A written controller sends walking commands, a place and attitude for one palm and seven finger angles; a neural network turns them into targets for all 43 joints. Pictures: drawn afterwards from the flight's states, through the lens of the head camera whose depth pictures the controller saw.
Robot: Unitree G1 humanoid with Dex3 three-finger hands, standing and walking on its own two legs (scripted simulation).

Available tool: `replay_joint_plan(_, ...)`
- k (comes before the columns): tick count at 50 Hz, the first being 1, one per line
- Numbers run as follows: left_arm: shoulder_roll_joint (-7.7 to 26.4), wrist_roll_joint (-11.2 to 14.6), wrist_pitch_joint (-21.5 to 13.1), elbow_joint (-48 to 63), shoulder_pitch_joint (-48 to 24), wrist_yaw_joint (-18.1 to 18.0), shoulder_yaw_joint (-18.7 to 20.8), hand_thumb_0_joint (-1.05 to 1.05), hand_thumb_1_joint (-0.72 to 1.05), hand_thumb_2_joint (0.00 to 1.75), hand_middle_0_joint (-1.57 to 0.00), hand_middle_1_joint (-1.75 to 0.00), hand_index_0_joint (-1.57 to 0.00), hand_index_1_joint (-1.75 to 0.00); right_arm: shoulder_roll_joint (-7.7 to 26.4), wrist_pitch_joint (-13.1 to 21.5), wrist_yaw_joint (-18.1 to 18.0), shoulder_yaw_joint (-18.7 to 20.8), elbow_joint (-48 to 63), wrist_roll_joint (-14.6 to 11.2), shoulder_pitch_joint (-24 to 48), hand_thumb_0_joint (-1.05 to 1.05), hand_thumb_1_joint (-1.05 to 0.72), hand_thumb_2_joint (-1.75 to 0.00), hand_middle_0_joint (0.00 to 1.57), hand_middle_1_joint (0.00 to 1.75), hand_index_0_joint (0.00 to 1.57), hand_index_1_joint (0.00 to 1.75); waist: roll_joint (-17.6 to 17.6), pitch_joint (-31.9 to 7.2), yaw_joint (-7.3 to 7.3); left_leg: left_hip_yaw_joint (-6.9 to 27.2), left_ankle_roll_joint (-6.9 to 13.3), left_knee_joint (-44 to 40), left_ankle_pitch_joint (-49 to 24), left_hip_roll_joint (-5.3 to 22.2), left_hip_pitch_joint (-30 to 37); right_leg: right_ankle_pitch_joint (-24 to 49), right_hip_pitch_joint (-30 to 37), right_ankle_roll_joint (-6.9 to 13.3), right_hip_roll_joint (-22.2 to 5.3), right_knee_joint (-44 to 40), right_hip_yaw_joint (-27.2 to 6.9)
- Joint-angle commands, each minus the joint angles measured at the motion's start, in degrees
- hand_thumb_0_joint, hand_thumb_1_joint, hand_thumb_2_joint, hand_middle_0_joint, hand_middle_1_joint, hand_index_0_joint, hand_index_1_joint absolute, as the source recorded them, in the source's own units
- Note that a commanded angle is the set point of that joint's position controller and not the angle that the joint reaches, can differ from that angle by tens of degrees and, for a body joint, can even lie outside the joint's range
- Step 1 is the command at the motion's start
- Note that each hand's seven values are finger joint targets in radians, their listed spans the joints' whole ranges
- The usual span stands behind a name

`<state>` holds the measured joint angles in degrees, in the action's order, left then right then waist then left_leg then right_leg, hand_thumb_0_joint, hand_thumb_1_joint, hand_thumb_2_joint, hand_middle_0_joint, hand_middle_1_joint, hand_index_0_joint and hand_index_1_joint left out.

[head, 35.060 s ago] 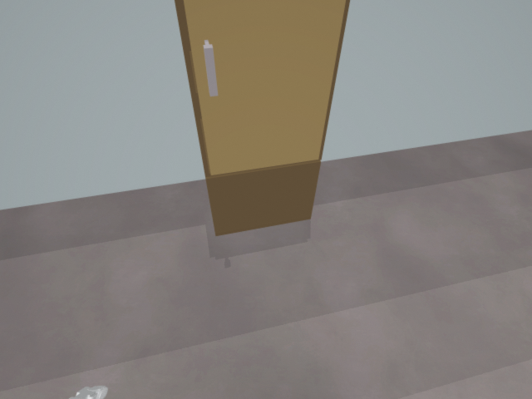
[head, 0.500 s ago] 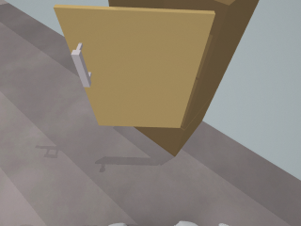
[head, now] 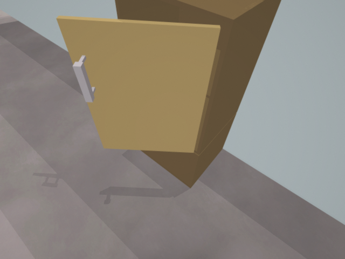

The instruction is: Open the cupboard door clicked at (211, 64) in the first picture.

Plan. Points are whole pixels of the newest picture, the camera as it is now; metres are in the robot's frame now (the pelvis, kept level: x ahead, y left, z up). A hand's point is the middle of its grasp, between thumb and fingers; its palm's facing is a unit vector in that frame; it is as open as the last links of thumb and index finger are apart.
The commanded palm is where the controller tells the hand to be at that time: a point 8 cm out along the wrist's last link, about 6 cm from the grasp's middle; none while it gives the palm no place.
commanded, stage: come to a stop and stand still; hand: left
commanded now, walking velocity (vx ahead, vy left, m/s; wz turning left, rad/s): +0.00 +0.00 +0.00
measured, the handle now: (86, 79) +0.59 +0.31 +0.06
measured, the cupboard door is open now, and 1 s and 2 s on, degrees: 37 37 37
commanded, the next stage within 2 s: look again from close up in 0.02 s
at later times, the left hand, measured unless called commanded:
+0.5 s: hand out of the picture -0.02 +0.20 -0.18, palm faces +0.01 -0.98 -0.20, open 7.3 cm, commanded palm none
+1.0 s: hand out of the picture -0.02 +0.21 -0.19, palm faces +0.06 -0.99 -0.15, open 7.3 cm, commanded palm none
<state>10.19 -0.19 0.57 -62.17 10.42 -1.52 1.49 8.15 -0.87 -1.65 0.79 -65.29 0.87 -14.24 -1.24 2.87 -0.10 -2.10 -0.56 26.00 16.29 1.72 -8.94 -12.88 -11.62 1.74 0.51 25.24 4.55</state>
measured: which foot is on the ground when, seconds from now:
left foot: down 0.00-1.00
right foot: down 0.00-1.00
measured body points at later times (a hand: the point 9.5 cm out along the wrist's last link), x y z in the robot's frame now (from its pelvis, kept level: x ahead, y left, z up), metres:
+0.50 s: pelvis -0.03 +0.02 +0.00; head -0.03 +0.02 +0.45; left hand -0.02 +0.25 -0.16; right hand -0.02 -0.20 -0.16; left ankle -0.03 +0.12 -0.74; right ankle +0.01 -0.10 -0.74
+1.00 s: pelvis -0.01 +0.04 -0.01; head -0.01 +0.06 +0.44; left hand -0.03 +0.26 -0.18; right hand -0.03 -0.18 -0.16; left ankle -0.03 +0.12 -0.74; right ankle +0.01 -0.10 -0.74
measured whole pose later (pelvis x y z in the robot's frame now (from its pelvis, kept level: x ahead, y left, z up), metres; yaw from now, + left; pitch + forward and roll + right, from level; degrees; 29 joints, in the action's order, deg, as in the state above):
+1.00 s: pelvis -0.01 +0.04 -0.01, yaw +0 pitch -1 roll -1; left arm 8.3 -1.3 0.2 -61.8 20.0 -1.4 1.3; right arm 8.2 0.1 -0.4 -0.4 -62.5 1.4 -20.5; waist -1.7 0.5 0.7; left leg -3.8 3.2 31.9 19.2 -1.6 -11.5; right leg -15.6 -14.4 -0.7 -2.9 31.1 2.7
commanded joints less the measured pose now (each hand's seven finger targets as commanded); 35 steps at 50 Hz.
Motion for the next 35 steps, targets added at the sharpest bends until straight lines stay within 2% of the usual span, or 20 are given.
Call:
replay_joint_plan(1, 5.1, 0.0, -0.9, 0.7, 2.9, 0.1, 0.5, 0.0, 0.9, 0.9, -0.2, -0.3, -0.2, -0.3, 6.1, 1.0, -0.6, 0.7, 1.8, 0.1, -1.5, 0.0, -0.9, -0.9, 0.2, 0.3, 0.2, 0.3, 5.5, -1.3, 0.74, 5.1, 0.9, -8.1, -6.0, 5.3, -4.2, 5.0, 5.1, 0.1, -6.5, -5.9, -7.0)
replay_joint_plan(3, 4.9, 0.0, -0.9, 0.1, 3.1, 0.1, 0.3, 0.0, 0.9, 0.9, -0.2, -0.3, -0.2, -0.3, 5.9, 0.9, -0.6, 0.7, 1.4, 0.0, -2.4, 0.0, -0.9, -0.9, 0.2, 0.3, 0.2, 0.3, 2.1, 0.2, 0.51, 4.9, 0.9, -8.5, -4.7, 4.9, -3.7, 3.5, 3.9, 0.0, -6.6, -7.1, -7.2)
replay_joint_plan(5, 4.7, 0.0, -1.0, -0.2, 3.6, 0.1, 0.3, 0.0, 0.9, 0.9, -0.2, -0.3, -0.2, -0.3, 5.7, 0.9, -0.6, 0.6, 1.3, 0.1, -3.3, 0.0, -0.9, -0.9, 0.2, 0.3, 0.2, 0.3, 0.8, 1.0, 0.26, 4.5, 0.9, -8.6, -3.6, 4.4, -3.4, 2.0, 2.9, 0.0, -6.7, -8.0, -7.6)
replay_joint_plan(6, 5.4, -0.7, -2.5, -1.7, 10.9, -2.6, -0.5, 0.0, 0.9, 0.9, -0.2, -0.3, -0.2, -0.3, 7.9, 2.2, 0.2, 0.8, 5.0, -0.6, 2.1, 0.0, -0.9, -0.9, 0.2, 0.3, 0.2, 0.3, 4.6, 2.7, 2.77, 0.8, 0.0, 2.6, -5.7, 4.2, -4.8, 21.9, 0.3, -0.9, -10.0, -4.2, -9.6)
replay_joint_plan(7, 8.5, -0.8, -3.7, -0.7, 8.9, -2.2, -0.4, 0.0, 0.9, 0.9, -0.2, -0.3, -0.2, -0.3, 6.7, 2.3, 0.4, -0.1, 7.0, -0.4, 0.5, 0.0, -0.9, -0.9, 0.2, 0.3, 0.2, 0.3, 3.6, 1.5, -0.4, 1.6, -0.1, 1.4, -6.5, 2.4, -5.5, 35.9, 2.7, 0.9, -12.0, -2.0, -10.3)
replay_joint_plan(8, 7.7, -0.5, -3.8, 0.3, 8.4, -1.9, -0.3, 0.0, 0.9, 0.9, -0.2, -0.3, -0.2, -0.3, 4.8, 2.8, 0.2, 0.2, 6.1, -0.2, -4.1, 0.0, -0.9, -0.9, 0.2, 0.3, 0.2, 0.3, 3.9, -3.7, -1.16, 2.2, 0.8, -0.8, -4.4, 2.1, -3.0, 35.5, 5.1, 1.8, -11.7, 0.3, -10.3)
replay_joint_plan(9, 7.0, -0.3, -3.7, 0.8, 8.1, -1.8, -0.5, 0.0, 0.9, 0.9, -0.2, -0.3, -0.2, -0.3, 5.1, 2.9, 0.0, 0.4, 5.9, -0.3, -5.9, 0.0, -0.9, -0.9, 0.2, 0.3, 0.2, 0.3, 0.4, -8.3, -1.46, 2.7, 1.1, -0.6, -6.6, 2.8, -1.4, 30.0, 6.7, 1.9, -10.6, 0.5, -8.9)
replay_joint_plan(10, 6.0, -0.2, -3.5, 1.0, 7.1, -1.6, -0.8, 0.0, 0.9, 0.9, -0.2, -0.3, -0.2, -0.3, 5.9, 2.7, 0.0, 0.4, 5.7, -0.3, -6.4, 0.0, -0.9, -0.9, 0.2, 0.3, 0.2, 0.3, -3.1, -9.2, -1.77, 3.4, 1.4, -1.1, -7.6, 3.6, -0.9, 21.2, 6.3, 1.6, -9.4, 0.0, -7.7)
replay_joint_plan(11, 5.3, -0.3, -3.1, 1.3, 6.7, -1.3, -0.9, 0.0, 0.9, 0.9, -0.2, -0.3, -0.2, -0.3, 6.2, 2.5, 0.0, 0.4, 6.0, -0.3, -5.4, 0.0, -0.9, -0.9, 0.2, 0.3, 0.2, 0.3, -3.3, -6.8, -1.34, 3.7, 1.6, -2.0, -6.6, 3.5, -1.3, 12.7, 4.0, 1.2, -8.8, -1.4, -7.8)
replay_joint_plan(13, 5.0, -0.5, -2.4, 1.8, 5.9, -1.0, -1.1, 0.0, 0.9, 0.9, -0.2, -0.3, -0.2, -0.3, 6.6, 2.3, 0.2, 0.2, 6.6, 0.0, -4.6, 0.0, -0.9, -0.9, 0.2, 0.3, 0.2, 0.3, -2.2, 0.0, -1.02, 4.7, 2.0, -4.1, -3.9, 3.8, -4.3, 0.3, -0.8, 0.9, -7.3, -3.1, -7.6)
replay_joint_plan(14, 4.9, -0.6, -2.2, 1.9, 6.2, -0.8, -1.1, 0.0, 0.9, 0.9, -0.2, -0.3, -0.2, -0.3, 6.7, 2.2, 0.3, 0.2, 7.0, 0.1, -4.2, 0.0, -0.9, -0.9, 0.2, 0.3, 0.2, 0.3, -1.7, 3.0, -0.76, 5.3, 2.2, -5.2, -1.2, 3.4, -6.1, -4.4, -2.8, 0.8, -6.9, -4.1, -8.1)
replay_joint_plan(15, 5.0, -0.6, -2.1, 2.0, 6.6, -0.8, -1.1, 0.0, 0.9, 0.9, -0.2, -0.3, -0.2, -0.3, 6.9, 2.2, 0.4, 0.2, 7.1, 0.1, -4.2, 0.0, -0.9, -0.9, 0.2, 0.3, 0.2, 0.3, -0.3, 4.2, -0.73, 5.6, 2.3, -6.1, 0.7, 3.3, -7.1, -6.6, -3.7, 0.9, -6.7, -4.4, -8.4)
replay_joint_plan(18, 4.9, -0.7, -2.0, 1.9, 7.9, -0.5, -1.1, 0.0, 0.9, 0.9, -0.2, -0.3, -0.2, -0.3, 7.0, 2.3, 0.4, 0.1, 7.2, 0.2, -4.4, 0.0, -0.9, -0.9, 0.2, 0.3, 0.2, 0.3, 2.2, 4.3, -0.31, 6.5, 2.6, -7.9, 3.3, 3.3, -8.7, -5.7, -2.7, 0.7, -6.0, -3.6, -7.9)
replay_joint_plan(21, 4.7, -0.7, -2.0, 2.1, 8.4, -0.4, -1.2, 0.0, 0.9, 0.9, -0.2, -0.3, -0.2, -0.3, 7.4, 2.5, 0.4, 0.0, 7.2, 0.2, -4.9, 0.0, -0.9, -0.9, 0.2, 0.3, 0.2, 0.3, 0.4, 3.3, -0.27, 6.8, 2.8, -8.5, 4.3, 3.2, -8.9, -5.4, -1.9, 0.6, -6.1, -3.6, -7.9)
replay_joint_plan(27, 4.4, -0.6, -2.1, 2.1, 9.1, -0.4, -1.2, 0.0, 0.9, 0.9, -0.2, -0.3, -0.2, -0.3, 7.0, 2.7, 0.3, -0.1, 6.4, 0.0, -5.3, 0.0, -0.9, -0.9, 0.2, 0.3, 0.2, 0.3, 0.8, 2.5, 0.03, 6.8, 2.9, -9.0, 2.7, 3.5, -8.4, -2.1, -0.6, 0.3, -6.4, -3.6, -7.3)
replay_joint_plan(29, 4.2, -0.6, -2.0, 1.9, 9.3, -0.4, -1.3, 0.0, 0.9, 0.9, -0.2, -0.3, -0.2, -0.3, 7.2, 2.8, 0.3, -0.2, 6.0, 0.0, -5.3, 0.0, -0.9, -0.9, 0.2, 0.3, 0.2, 0.3, 1.9, 1.8, 0.01, 6.9, 2.8, -9.3, 2.7, 3.7, -8.5, -0.7, 0.2, 0.2, -6.3, -3.2, -7.2)
replay_joint_plan(34, 4.2, -0.5, -2.3, 1.5, 9.5, -0.4, -1.3, 0.0, 0.9, 0.9, -0.2, -0.3, -0.2, -0.3, 6.7, 3.0, 0.2, -0.3, 5.1, -0.2, -5.5, 0.0, -0.9, -0.9, 0.2, 0.3, 0.2, 0.3, 1.0, 0.8, 0.2, 6.0, 2.6, -8.4, -1.1, 3.5, -7.3, 2.1, 1.4, 0.2, -6.9, -3.5, -7.3)
replay_joint_plan(35, 3.7, -0.5, -2.3, 1.2, 9.8, -0.4, -1.4, 0.0, 0.9, 0.9, -0.2, -0.3, -0.2, -0.3, 6.3, 2.9, 0.3, -0.5, 4.6, -0.1, -6.0, 0.0, -0.9, -0.9, 0.2, 0.3, 0.2, 0.3, 1.2, 0.2, 0.17, 5.6, 2.5, -8.0, -0.4, 3.2, -6.9, 0.7, 1.6, 0.3, -7.1, -3.6, -7.5)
